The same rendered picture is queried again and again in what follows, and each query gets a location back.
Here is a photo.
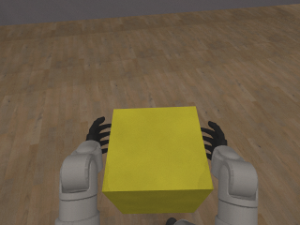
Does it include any left robot hand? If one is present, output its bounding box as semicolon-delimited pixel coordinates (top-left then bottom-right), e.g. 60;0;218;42
86;116;112;154

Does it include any right robot hand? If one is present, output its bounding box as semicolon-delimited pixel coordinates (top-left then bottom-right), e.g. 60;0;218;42
201;121;228;160

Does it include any carton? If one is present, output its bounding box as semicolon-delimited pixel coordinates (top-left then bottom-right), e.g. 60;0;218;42
101;106;214;214

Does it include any right robot forearm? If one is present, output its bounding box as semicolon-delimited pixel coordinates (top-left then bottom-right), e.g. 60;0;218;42
211;145;259;225

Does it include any left robot forearm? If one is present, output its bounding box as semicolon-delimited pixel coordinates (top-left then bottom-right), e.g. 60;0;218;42
54;140;103;225

